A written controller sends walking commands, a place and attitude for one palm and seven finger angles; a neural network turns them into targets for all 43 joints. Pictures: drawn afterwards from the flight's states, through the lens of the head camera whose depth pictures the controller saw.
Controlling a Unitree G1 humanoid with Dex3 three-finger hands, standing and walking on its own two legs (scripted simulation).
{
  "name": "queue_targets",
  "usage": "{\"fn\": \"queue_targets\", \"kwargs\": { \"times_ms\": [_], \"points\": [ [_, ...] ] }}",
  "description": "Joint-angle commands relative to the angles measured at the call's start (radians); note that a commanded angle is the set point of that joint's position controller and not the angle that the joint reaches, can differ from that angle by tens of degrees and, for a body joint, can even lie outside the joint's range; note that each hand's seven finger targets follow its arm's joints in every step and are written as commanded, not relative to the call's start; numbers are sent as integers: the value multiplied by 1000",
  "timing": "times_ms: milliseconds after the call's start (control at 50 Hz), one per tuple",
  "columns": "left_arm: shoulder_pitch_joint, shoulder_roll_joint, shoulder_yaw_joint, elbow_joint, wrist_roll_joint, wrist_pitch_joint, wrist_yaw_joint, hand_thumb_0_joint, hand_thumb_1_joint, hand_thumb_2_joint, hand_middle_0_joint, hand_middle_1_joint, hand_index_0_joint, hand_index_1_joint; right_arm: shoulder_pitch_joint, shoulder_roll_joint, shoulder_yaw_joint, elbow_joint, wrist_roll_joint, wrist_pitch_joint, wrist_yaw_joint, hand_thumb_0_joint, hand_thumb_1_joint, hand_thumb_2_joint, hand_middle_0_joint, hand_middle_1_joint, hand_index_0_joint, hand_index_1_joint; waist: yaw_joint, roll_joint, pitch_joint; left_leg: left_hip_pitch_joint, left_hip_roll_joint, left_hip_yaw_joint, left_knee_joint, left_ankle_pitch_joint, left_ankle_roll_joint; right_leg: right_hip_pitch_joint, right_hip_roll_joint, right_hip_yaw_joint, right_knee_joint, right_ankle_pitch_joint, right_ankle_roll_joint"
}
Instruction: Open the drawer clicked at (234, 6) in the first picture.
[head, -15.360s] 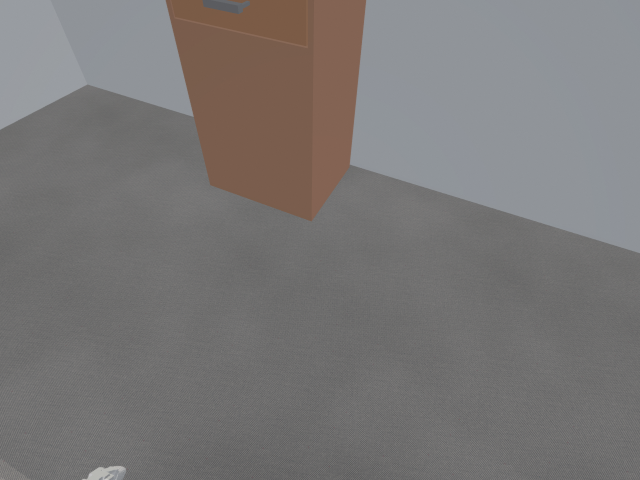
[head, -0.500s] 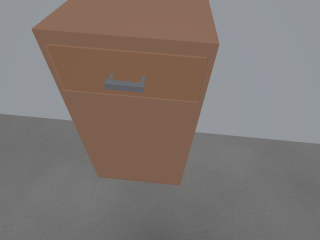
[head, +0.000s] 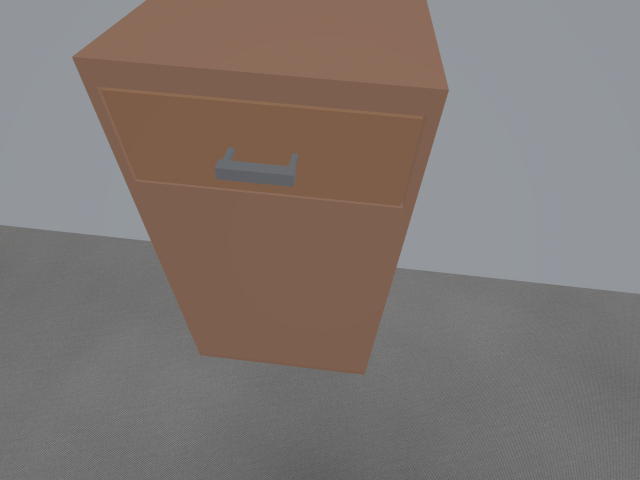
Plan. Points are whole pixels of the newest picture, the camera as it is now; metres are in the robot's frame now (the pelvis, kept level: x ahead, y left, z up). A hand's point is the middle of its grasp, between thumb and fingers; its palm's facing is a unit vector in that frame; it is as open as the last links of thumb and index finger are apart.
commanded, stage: look again from close up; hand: left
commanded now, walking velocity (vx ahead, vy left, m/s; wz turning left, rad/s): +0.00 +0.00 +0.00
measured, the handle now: (259, 164) +0.57 +0.14 +0.08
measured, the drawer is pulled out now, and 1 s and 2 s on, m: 0.00 0.00 0.00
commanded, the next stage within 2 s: raise the hand with hooked fingers in 0.38 s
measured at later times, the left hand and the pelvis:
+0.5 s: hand out of the picture +0.00 +0.16 -0.17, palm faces -0.01 -0.98 -0.20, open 7.3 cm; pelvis -0.02 -0.01 +0.00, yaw -1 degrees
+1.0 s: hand (161, 462) +0.15 +0.19 -0.03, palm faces +0.06 -0.14 -0.99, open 9.1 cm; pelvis -0.05 -0.02 -0.04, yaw -2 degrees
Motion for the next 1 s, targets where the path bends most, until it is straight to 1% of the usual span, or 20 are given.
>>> {"fn": "queue_targets", "kwargs": {
  "times_ms": [0, 40, 100, 440, 460, 480, 500, 520, 540, 560, 580, 600, 640, 660, 720, 780, 820, 860, 920, 980],
  "points": [
    [41, 112, 19, -76, -9, -21, 8, 0, 900, 900, -200, -300, -200, -300, 8, -129, -29, -86, 8, -29, -15, 0, -900, -900, 200, 300, 200, 300, 0, 48, 15, -4, 147, -156, -83, 142, -4, -9, -59, 99, -56, 138, -54],
    [53, 104, 14, -77, -13, -20, 10, 0, 900, 900, -200, -300, -200, -300, 5, -116, -20, -80, 8, -27, -13, 0, -900, -900, 200, 300, 200, 300, 3, 15, 11, 21, 140, -133, -51, 229, -7, 7, -64, 110, -61, 199, -52],
    [29, 121, 17, -92, -14, -14, 9, 0, 900, 900, -200, -300, -200, -300, -15, -128, -21, -82, 9, -19, -11, 0, -900, -900, 200, 300, 200, 300, 2, 10, 58, 4, 140, -126, -69, 169, -12, -11, -65, 117, -75, 171, -47],
    [7, 108, 12, -80, -15, -14, 5, 0, 900, 900, -200, -300, -200, -300, -24, -110, -11, -18, 8, -2, 5, 0, -900, -900, 200, 300, 200, 300, 6, 15, 88, -16, 139, -132, -177, -63, -30, -5, -67, 133, -180, 7, -35],
    [53, 115, 10, -45, -6, -30, 38, 0, 900, 900, -200, -300, -200, -300, -105, -127, -2, -82, 11, -16, 4, 0, -900, -900, 200, 300, 200, 300, 43, -22, 160, -47, 134, -77, 11, 13, -64, -42, -110, 171, -173, 287, -37],
    [-761, 486, 66, -1552, 150, -194, 58, 0, 877, 890, -202, -315, -202, -315, -127, -270, -3, -441, 73, -153, -28, 0, -900, -900, 200, 300, 200, 300, -82, 323, -375, 269, 51, -79, -139, 91, -31, -4, 26, 149, -37, 145, -63],
    [-253, 431, 94, -1355, 177, -137, 140, 0, 853, 880, -203, -330, -203, -330, -181, -215, 6, -387, 61, -257, -73, 0, -900, -900, 200, 300, 200, 300, 50, 410, -353, 287, 110, -139, -167, -23, -78, -84, 32, 35, 82, -21, -77],
    [42, 207, -37, -1231, 168, 15, 189, 0, 830, 870, -205, -345, -205, -345, -198, -164, 2, -386, 81, -287, -76, 0, -900, -900, 200, 300, 200, 300, 27, 330, -199, 79, 122, -187, -241, -249, -121, -180, 55, 0, 145, -119, -54],
    [63, 54, -152, -1149, 205, 45, 188, 0, 807, 860, -207, -360, -207, -360, -162, -143, 9, -370, 93, -304, -78, 0, -900, -900, 200, 300, 200, 300, -9, 227, -67, 18, 104, -164, -209, -307, -81, -226, 60, 5, 131, -84, -43],
    [-76, 177, -88, -1228, 285, 23, 227, 0, 783, 850, -208, -375, -208, -375, -194, -205, -9, -409, 71, -312, -75, 0, -900, -900, 200, 300, 200, 300, -30, 178, 34, -72, 89, -183, -163, -351, -65, -266, 64, 24, 102, -102, -44],
    [-24, 218, -70, -1189, 390, 16, 264, 0, 760, 840, -210, -390, -210, -390, -197, -215, -14, -428, 46, -302, -69, 0, -900, -900, 200, 300, 200, 300, -22, 73, 16, -115, 81, -186, -122, -379, -56, -295, 66, 39, 83, -173, -45],
    [12, 216, -79, -1112, 495, 14, 291, 0, 737, 830, -212, -405, -212, -405, -193, -215, -16, -457, 27, -284, -61, 0, -900, -900, 200, 300, 200, 300, -21, -44, 30, -168, 65, -178, -69, -386, -54, -344, 74, 56, 74, -267, -47],
    [46, 231, -56, -1049, 704, -18, 353, 0, 690, 810, -215, -435, -215, -435, -222, -216, -47, -523, -6, -233, -33, 0, -900, -900, 200, 300, 200, 300, 30, -111, -54, -221, 36, -139, 16, -342, -61, -386, 90, 119, 90, -367, -60],
    [133, 186, -86, -1018, 785, -24, 379, 0, 667, 800, -217, -450, -217, -450, -249, -207, -53, -560, -21, -202, -17, 0, -900, -900, 200, 300, 200, 300, 62, -130, -50, -246, 24, -113, 49, -329, -62, -414, 95, 143, 92, -403, -71],
    [206, 177, -66, -1010, 940, -38, 413, 0, 597, 770, -222, -495, -222, -495, -299, -204, -52, -621, -23, -91, 34, 0, -900, -900, 200, 300, 200, 300, 121, -189, -87, -286, -11, -83, 126, -225, -56, -387, 83, 237, 80, -390, -96],
    [39, 233, -40, -1110, 1009, -31, 425, 0, 527, 740, -227, -540, -227, -540, -366, -189, -37, -670, -7, -13, 35, 0, -900, -900, 200, 300, 200, 300, 118, -141, -109, -296, -18, -93, 115, -317, -43, -377, 68, 252, 83, -501, -92],
    [-68, 310, 10, -1214, 1051, -24, 437, 0, 480, 720, -230, -570, -230, -570, -380, -182, -38, -677, -16, 22, 27, 0, -900, -900, 200, 300, 200, 300, 123, -59, -139, -250, -24, -106, 136, -299, -31, -371, 75, 264, 86, -471, -92],
    [-186, 352, 22, -1288, 1071, -23, 443, 0, 433, 700, -233, -600, -233, -600, -396, -164, -31, -687, -33, 50, 16, 0, -900, -900, 200, 300, 200, 300, 105, 3, -183, -180, -21, -114, 159, -291, -27, -375, 73, 275, 77, -460, -90],
    [-310, 391, 37, -1364, 1062, -35, 442, 0, 363, 670, -238, -645, -238, -645, -406, -153, -26, -679, -49, 61, 3, 0, -900, -900, 200, 300, 200, 300, 75, 54, -176, -80, -15, -143, 187, -277, -22, -424, 78, 293, 49, -451, -90],
    [-300, 361, 7, -1342, 1020, -21, 417, 0, 293, 640, -243, -690, -243, -690, -414, -151, -14, -668, -45, 60, -2, 0, -900, -900, 200, 300, 200, 300, 62, 127, -167, -42, -11, -145, 150, -231, -22, -366, 85, 258, 53, -317, -94]
  ]
}}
